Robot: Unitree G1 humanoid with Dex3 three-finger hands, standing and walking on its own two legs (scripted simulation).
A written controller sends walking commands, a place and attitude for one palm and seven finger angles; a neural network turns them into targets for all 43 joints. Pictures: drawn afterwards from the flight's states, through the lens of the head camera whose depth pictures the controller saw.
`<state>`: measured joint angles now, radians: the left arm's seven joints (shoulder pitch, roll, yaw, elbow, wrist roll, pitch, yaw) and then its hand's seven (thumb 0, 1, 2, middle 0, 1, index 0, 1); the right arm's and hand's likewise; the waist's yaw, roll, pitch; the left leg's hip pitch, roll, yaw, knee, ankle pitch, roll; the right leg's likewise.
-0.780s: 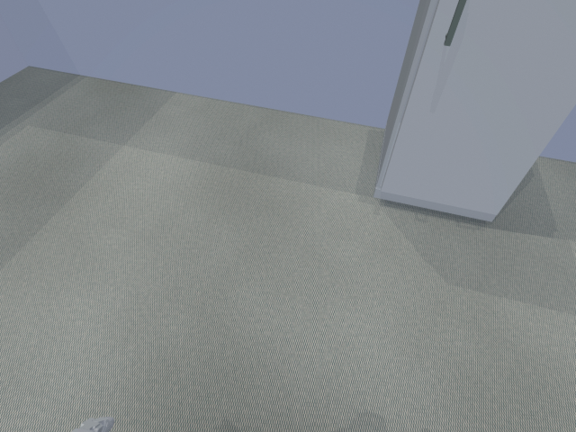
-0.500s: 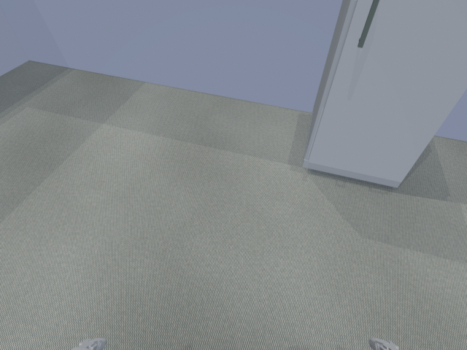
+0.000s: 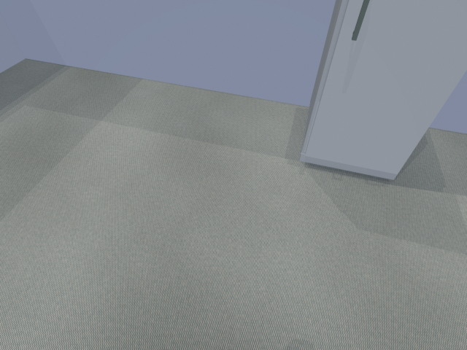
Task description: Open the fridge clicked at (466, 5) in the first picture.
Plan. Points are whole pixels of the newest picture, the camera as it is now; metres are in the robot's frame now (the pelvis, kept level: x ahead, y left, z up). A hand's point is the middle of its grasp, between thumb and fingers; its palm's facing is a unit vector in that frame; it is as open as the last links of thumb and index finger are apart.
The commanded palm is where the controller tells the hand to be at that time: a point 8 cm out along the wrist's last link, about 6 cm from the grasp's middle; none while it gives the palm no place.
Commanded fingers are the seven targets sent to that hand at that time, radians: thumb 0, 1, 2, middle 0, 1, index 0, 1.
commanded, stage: stand and wait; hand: left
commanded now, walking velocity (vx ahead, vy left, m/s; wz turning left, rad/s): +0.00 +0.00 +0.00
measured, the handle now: out of the picture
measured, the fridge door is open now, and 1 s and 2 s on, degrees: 0 0 0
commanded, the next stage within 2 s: look at it before walking up in 0.16 s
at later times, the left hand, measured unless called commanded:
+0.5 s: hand out of the picture +0.08 +0.24 -0.16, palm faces -0.03 -0.94 -0.33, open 7.4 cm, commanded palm none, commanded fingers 0.00 0.90 0.90 -0.20 -0.30 -0.20 -0.30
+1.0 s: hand out of the picture +0.08 +0.24 -0.16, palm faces -0.04 -0.94 -0.34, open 7.4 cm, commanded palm none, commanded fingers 0.00 0.90 0.90 -0.20 -0.30 -0.20 -0.30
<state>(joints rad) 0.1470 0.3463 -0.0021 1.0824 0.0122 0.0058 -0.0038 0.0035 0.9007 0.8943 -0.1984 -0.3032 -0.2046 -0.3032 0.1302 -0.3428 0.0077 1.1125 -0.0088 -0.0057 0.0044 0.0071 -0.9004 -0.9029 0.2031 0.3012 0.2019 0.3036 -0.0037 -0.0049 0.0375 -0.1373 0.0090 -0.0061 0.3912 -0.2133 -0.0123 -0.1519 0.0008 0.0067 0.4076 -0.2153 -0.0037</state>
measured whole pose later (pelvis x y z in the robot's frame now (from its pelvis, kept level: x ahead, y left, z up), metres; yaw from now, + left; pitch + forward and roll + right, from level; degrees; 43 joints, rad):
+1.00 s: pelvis +0.00 +0.00 +0.00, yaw -2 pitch -2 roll +0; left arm 0.15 0.33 0.01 1.06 0.01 0.02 0.01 0.00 0.90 0.89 -0.20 -0.30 -0.20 -0.30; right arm 0.10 -0.32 0.00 1.08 -0.01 0.00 -0.01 0.01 -0.90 -0.90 0.20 0.30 0.20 0.30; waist 0.01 -0.01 0.04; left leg -0.14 0.02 0.03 0.40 -0.23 -0.02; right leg -0.17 0.02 0.04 0.42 -0.22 -0.01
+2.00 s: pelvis +0.16 -0.02 +0.00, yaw -35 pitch +1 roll -2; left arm 0.17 0.28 0.10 0.92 0.04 0.04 -0.06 0.00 0.91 0.90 -0.19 -0.30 -0.20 -0.30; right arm 0.40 -0.15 -0.01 1.01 -0.02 -0.08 -0.03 0.00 -0.90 -0.90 0.20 0.30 0.20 0.30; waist -0.01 -0.04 0.04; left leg 0.03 0.07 0.21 0.33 -0.37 0.00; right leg -0.67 -0.06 -0.05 1.10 -0.17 0.02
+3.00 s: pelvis +0.49 -0.32 -0.02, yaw -66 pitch +0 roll +0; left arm 0.15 0.19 0.09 0.93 0.03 0.04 -0.04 0.00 0.91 0.90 -0.19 -0.30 -0.20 -0.30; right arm 0.33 -0.19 -0.06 1.02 -0.03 -0.03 -0.01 0.00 -0.92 -0.90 0.20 0.30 0.20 0.30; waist -0.03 -0.01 0.10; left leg -0.03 0.18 0.40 0.51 -0.42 -0.07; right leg -0.52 -0.06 -0.14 0.73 -0.21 0.01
